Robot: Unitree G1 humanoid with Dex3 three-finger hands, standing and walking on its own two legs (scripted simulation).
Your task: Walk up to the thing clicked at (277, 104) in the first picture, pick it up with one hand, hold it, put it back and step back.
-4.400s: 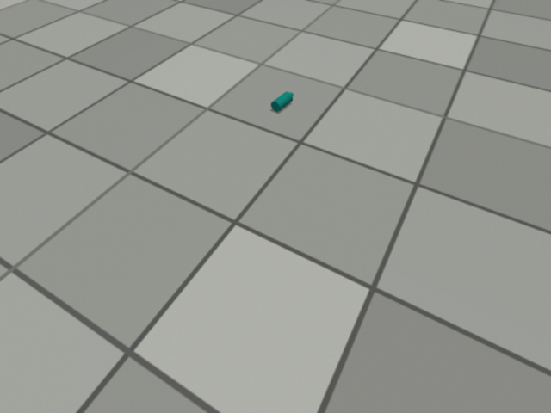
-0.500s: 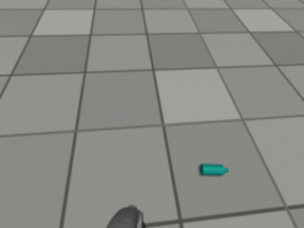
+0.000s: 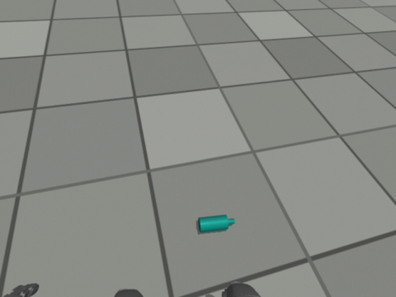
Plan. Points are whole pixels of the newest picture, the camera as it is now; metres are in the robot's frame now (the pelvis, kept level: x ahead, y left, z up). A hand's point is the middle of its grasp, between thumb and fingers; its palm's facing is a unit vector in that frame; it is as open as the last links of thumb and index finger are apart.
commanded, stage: walk up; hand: left
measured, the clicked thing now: (216, 223) +0.53 -0.15 -0.69
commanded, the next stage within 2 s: none
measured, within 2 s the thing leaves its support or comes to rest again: neither
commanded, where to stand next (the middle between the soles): +0.19 -0.47 m, yaw +6 degrees
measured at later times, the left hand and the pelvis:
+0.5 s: hand out of the picture +0.12 +0.09 -0.14, palm faces -0.04 -0.96 -0.28, open 7.4 cm; pelvis +0.05 -0.17 +0.02, yaw +3 degrees
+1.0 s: hand out of the picture +0.10 -0.13 -0.12, palm faces +0.03 -0.92 -0.38, open 7.4 cm; pelvis +0.08 -0.41 +0.02, yaw +2 degrees
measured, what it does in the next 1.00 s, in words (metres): steps to the right: left foot, then right foot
